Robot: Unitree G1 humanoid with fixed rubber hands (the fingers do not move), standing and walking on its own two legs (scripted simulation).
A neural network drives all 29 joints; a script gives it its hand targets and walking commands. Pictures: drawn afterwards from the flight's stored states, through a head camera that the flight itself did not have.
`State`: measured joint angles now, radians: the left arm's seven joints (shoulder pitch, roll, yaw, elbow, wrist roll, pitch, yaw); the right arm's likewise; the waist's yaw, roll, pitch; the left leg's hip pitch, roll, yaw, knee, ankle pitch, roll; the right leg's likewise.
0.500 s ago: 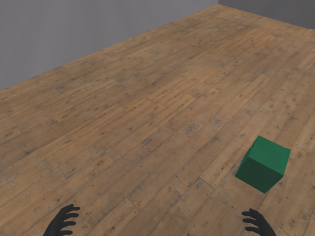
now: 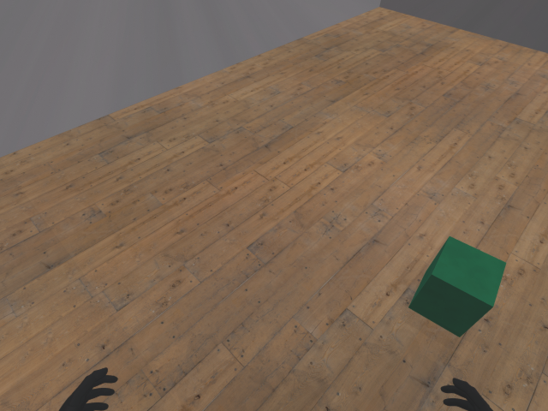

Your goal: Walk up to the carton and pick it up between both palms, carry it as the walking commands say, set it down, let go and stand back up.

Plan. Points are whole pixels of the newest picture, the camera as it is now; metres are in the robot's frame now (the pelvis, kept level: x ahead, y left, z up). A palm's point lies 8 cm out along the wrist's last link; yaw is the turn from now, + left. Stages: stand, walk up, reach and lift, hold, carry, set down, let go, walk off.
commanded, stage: stand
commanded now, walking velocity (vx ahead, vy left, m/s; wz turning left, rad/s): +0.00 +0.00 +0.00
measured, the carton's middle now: (454, 286) +0.70 -0.67 -0.63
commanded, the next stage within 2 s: walk up in 1.18 s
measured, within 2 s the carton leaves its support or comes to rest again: neither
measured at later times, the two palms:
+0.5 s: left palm out of the picture +0.12 +0.30 -0.07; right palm out of the picture +0.12 -0.31 -0.07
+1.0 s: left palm out of the picture +0.10 +0.31 -0.08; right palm out of the picture +0.10 -0.31 -0.08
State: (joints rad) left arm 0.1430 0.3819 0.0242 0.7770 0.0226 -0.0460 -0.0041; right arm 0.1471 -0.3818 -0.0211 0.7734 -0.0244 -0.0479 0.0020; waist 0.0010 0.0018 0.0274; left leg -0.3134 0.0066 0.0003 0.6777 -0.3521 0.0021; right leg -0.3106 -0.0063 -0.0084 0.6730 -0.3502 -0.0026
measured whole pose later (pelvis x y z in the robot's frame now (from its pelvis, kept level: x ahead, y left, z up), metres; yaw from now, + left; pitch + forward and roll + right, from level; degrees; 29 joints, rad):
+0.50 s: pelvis +0.00 +0.00 +0.02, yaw +0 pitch -2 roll +0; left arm 0.09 0.39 0.00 0.96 0.01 -0.04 -0.01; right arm 0.10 -0.39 0.00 0.96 -0.02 -0.04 0.01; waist 0.00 0.00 0.04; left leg -0.18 0.01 0.00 0.45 -0.23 0.00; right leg -0.18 -0.01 -0.01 0.45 -0.24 0.00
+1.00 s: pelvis +0.00 +0.00 +0.03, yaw +0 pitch -2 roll +0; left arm 0.08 0.40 0.00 1.05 0.01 -0.03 0.00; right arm 0.09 -0.40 0.00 1.05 -0.01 -0.03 0.00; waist 0.00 0.00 0.04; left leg -0.14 0.01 0.00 0.36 -0.18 -0.01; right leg -0.14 0.00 -0.01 0.36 -0.19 0.00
